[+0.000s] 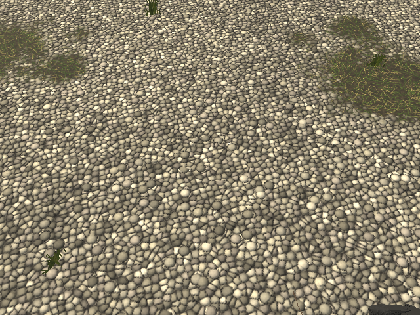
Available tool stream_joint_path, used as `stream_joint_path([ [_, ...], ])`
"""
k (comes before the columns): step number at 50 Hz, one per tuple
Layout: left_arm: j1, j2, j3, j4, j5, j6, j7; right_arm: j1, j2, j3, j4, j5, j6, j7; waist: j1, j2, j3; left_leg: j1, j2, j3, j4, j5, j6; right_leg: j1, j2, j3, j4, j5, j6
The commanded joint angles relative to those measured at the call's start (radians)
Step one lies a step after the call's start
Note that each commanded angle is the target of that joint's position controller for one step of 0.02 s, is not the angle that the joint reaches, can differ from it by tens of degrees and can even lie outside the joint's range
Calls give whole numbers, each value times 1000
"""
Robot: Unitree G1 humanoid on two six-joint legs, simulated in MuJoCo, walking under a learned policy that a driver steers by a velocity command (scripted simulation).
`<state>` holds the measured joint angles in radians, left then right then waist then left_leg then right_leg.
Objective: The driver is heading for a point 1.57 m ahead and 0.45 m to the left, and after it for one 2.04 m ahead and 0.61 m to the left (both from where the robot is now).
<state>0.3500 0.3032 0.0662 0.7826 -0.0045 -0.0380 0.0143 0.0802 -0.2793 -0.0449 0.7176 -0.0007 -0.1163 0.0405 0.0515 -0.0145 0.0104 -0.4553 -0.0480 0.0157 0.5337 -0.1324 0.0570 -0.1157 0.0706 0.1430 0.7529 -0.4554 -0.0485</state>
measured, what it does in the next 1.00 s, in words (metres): walks ahead, turning left: right foot, then left foot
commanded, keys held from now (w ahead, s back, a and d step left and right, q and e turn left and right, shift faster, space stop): w+q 0.92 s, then w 0.04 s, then w+e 0.04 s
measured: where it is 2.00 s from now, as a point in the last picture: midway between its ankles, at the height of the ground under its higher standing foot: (141, 169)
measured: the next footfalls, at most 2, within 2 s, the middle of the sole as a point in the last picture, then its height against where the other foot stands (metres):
right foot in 0.44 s outside the picture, level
left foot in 0.94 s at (144, 281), level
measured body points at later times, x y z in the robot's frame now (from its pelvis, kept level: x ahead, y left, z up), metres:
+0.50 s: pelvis +0.28 +0.00 +0.01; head +0.30 +0.00 +0.46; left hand +0.45 +0.28 -0.05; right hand +0.36 -0.28 -0.12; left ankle +0.11 +0.09 -0.68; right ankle +0.38 -0.10 -0.72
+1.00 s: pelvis +0.50 +0.13 -0.01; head +0.54 +0.16 +0.44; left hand +0.37 +0.40 -0.13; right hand +0.82 +0.04 -0.08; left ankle +0.54 +0.25 -0.72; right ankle +0.42 -0.09 -0.66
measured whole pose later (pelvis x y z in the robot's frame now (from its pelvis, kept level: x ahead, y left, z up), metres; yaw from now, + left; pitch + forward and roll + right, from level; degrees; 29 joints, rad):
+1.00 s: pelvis +0.50 +0.13 -0.01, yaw +33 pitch +2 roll -1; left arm 0.31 0.32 0.06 0.84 -0.01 -0.07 0.00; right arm 0.09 -0.30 -0.06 0.58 0.02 -0.03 0.04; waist 0.06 0.01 0.07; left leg -0.51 -0.03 0.04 0.65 -0.18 0.09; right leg -0.16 -0.08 -0.08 0.97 -0.50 0.02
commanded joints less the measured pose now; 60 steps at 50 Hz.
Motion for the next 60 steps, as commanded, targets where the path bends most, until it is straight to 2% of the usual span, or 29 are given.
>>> stream_joint_path([
  [1,15,132,11,-101,-13,-47,-8,276,-170,-54,9,36,6,5,-130,197,-198,722,380,-763,-257,-314,266,-641,-41,11,560,-44,24],
  [2,-87,132,10,-125,-19,-59,-13,223,-145,-46,-10,20,16,0,-130,100,-97,593,338,-641,-271,-287,229,-649,-78,-11,536,31,18],
  [3,-141,118,8,-141,-4,-68,-16,192,-132,-39,-16,9,23,-2,-110,40,-14,472,296,-554,-293,-186,217,-642,-105,-30,461,79,21],
  [4,-143,114,13,-143,15,-72,-15,176,-117,-34,-21,3,23,-6,-84,41,-8,413,262,-499,-305,-91,204,-595,-134,-30,380,125,26],
  [6,-120,86,10,-145,24,-71,-15,175,-116,-32,-26,5,27,-15,-56,90,-26,363,215,-432,-324,43,203,-527,-141,-49,277,152,51],
  [12,-291,28,-13,-185,17,-67,-14,248,-173,-53,-1,24,45,-49,-101,94,-7,236,155,-311,-325,146,171,-428,-92,-82,-91,417,113],
  [17,-403,53,-5,-211,-2,-84,-31,328,-164,-53,21,32,69,-60,-130,105,-6,277,168,-390,-249,65,139,-333,-46,-57,-254,483,104],
  [20,-337,89,15,-196,-7,-95,-30,303,-164,-58,12,31,79,-64,-74,138,-19,307,176,-449,-160,83,110,-212,-51,-57,-323,407,60],
  [21,-254,113,29,-176,-1,-97,-23,290,-142,-51,2,27,79,-62,-29,133,-64,279,137,-426,-74,125,84,-77,-71,-60,-353,405,30],
  [22,-110,160,44,-161,14,-99,-14,270,-93,-33,-19,15,75,-57,41,71,-185,178,89,-361,153,65,51,158,-207,51,-319,373,-33],
  [23,8,243,67,-133,25,-83,-9,391,-23,-10,-43,31,65,-57,23,-187,-340,-134,-48,-207,470,-279,-19,502,-434,419,-347,223,-187],
  [24,24,187,57,-117,3,-74,-18,408,-88,-17,-45,40,61,-59,20,-263,-315,-299,8,-185,644,-464,-32,491,-507,634,-422,16,-221],
  [25,-26,118,38,-126,0,-71,-17,329,-157,-37,-41,41,66,-59,34,-148,-169,-347,54,-193,711,-381,-39,364,-460,515,-448,-21,-182],
  [26,-74,91,28,-130,6,-66,-16,268,-160,-41,-50,31,72,-59,22,-81,-84,-330,85,-160,715,-305,-47,247,-415,375,-464,80,-151],
  [28,-134,51,13,-115,15,-65,-18,224,-134,-46,-68,21,80,-50,-19,-85,2,-280,135,-145,650,-219,-54,82,-342,200,-519,251,-128],
  [32,-144,82,26,-81,10,-79,-20,188,-74,-33,-101,24,95,-36,-42,-81,22,-261,166,-115,559,-127,-74,-2,-326,29,-596,410,-149],
  [38,-116,140,38,-36,3,-69,-13,36,-52,-16,-145,22,79,-5,5,-37,39,-210,152,-53,242,155,-61,35,-299,-182,-601,547,-117],
  [42,-59,178,48,0,-16,-49,-12,-64,-62,-17,-196,26,80,16,26,-37,66,-201,129,-7,124,109,-21,140,-337,-236,-564,608,-89],
  [45,-56,222,61,4,-28,-29,-4,-7,-111,-42,-207,17,89,19,-36,-77,2,-50,44,72,93,-45,38,198,-342,-296,-376,1034,-57],
  [46,-64,227,61,2,-31,-21,1,114,-148,-65,-179,17,93,15,-110,-69,-65,117,1,93,49,-31,69,167,-321,-327,-206,1133,-36],
  [47,-45,196,47,1,-23,-22,5,283,-202,-96,-134,20,100,-1,-192,-29,-152,406,-5,44,11,21,110,4,-289,-340,25,1033,-4],
  [48,44,73,2,-42,26,-37,-8,345,-315,-117,-124,24,101,-21,-138,232,-260,806,273,-405,11,15,250,-427,-170,-335,408,249,54],
  [49,44,76,-14,-41,14,-69,-24,362,-280,-96,-147,27,88,-17,-148,230,-453,910,429,-835,-179,-161,368,-591,-58,-122,603,-149,64],
  [50,-66,164,15,-50,-39,-81,-34,346,-209,-74,-129,11,77,-9,-187,112,-335,823,402,-690,-215,-168,296,-675,-119,-66,637,-73,48],
  [51,-122,150,7,-71,-50,-86,-33,290,-189,-65,-124,9,70,-10,-160,96,-201,666,367,-539,-219,-99,255,-683,-161,-87,579,6,35],
  [52,-133,137,5,-59,-33,-81,-25,221,-153,-52,-120,7,64,-10,-118,47,-123,517,325,-420,-231,1,221,-637,-204,-93,505,74,38],
  [53,-110,138,10,-45,-21,-69,-23,174,-120,-40,-122,-3,57,-10,-79,71,-85,406,290,-334,-258,88,203,-565,-231,-84,450,124,43],
  [55,-47,109,7,-14,-20,-39,-24,144,-110,-38,-110,-9,39,-10,-40,94,-73,299,269,-249,-325,140,201,-476,-241,-84,420,186,60],
  [60,-132,68,3,-29,-18,-18,-16,171,-119,-43,-47,-22,13,-26,-57,63,11,297,247,-56,-395,218,165,-573,-212,-41,219,420,89],
])
Velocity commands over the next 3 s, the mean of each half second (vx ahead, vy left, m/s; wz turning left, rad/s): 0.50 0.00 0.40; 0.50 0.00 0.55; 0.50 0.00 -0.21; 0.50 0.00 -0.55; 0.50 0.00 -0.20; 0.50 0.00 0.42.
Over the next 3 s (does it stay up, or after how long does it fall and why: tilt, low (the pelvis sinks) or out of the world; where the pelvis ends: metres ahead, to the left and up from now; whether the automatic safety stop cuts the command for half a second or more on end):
stays up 1.57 0.39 -0.01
